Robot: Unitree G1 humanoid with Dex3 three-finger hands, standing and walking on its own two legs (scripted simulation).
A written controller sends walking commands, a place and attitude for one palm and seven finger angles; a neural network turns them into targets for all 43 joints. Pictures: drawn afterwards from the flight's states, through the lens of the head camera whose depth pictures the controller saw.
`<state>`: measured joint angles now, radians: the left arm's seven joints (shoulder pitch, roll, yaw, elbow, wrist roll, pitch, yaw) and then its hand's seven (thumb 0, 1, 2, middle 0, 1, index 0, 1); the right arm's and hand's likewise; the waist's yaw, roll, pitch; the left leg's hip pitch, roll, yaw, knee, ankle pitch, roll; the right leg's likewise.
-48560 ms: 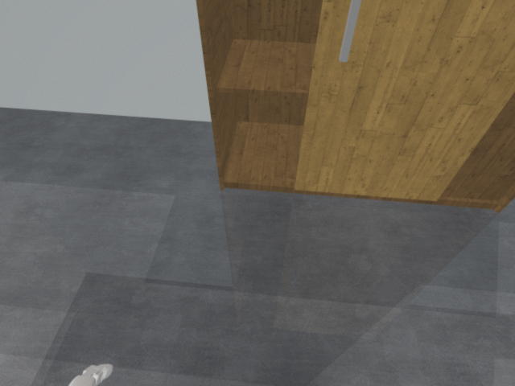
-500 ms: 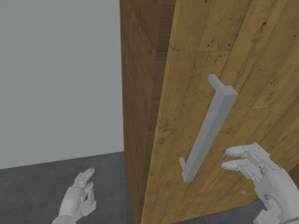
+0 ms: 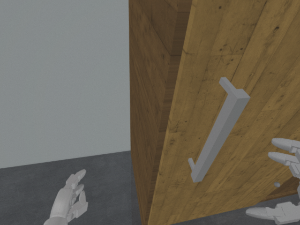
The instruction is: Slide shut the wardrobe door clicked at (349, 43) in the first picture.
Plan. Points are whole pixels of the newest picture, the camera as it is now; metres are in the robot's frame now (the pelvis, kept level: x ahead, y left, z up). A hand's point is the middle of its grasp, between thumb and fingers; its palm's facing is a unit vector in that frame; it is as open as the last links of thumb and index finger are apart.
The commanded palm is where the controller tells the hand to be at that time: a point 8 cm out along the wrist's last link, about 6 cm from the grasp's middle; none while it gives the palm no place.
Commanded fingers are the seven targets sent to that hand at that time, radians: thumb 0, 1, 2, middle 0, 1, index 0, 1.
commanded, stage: draw the hand back to the body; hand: right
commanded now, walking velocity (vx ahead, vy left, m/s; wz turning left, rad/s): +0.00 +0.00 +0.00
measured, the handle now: (208, 138) +0.28 -0.13 +0.15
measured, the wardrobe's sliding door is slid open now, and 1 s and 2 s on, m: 0.00 0.00 0.00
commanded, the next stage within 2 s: step back with the hand held close in 0.92 s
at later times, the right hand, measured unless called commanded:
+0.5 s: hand (294, 160) +0.21 -0.28 +0.18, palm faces +0.41 +0.80 -0.43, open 9.2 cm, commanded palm +0.16 -0.32 +0.19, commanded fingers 0.00 -0.86 -0.88 0.20 0.32 0.20 0.32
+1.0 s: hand out of the picture +0.20 -0.29 +0.18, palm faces +0.44 +0.80 -0.41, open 7.4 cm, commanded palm +0.15 -0.33 +0.19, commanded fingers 0.00 -0.90 -0.90 0.20 0.30 0.20 0.30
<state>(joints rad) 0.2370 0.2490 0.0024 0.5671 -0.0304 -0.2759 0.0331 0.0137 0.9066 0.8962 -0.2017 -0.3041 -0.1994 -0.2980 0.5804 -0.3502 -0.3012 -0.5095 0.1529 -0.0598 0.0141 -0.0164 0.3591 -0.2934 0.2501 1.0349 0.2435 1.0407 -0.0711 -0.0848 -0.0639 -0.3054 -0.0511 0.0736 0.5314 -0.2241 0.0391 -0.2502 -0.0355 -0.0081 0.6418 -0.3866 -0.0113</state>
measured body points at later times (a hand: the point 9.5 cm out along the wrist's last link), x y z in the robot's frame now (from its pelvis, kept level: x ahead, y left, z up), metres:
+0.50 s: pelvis +0.02 -0.03 +0.01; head +0.00 -0.01 +0.46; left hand +0.19 +0.19 -0.07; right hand +0.18 -0.32 +0.20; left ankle +0.04 +0.10 -0.73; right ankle -0.03 -0.11 -0.73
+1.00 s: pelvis +0.01 -0.03 +0.01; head -0.01 -0.02 +0.46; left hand +0.18 +0.19 -0.07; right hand +0.17 -0.33 +0.20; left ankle +0.04 +0.10 -0.73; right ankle -0.03 -0.11 -0.73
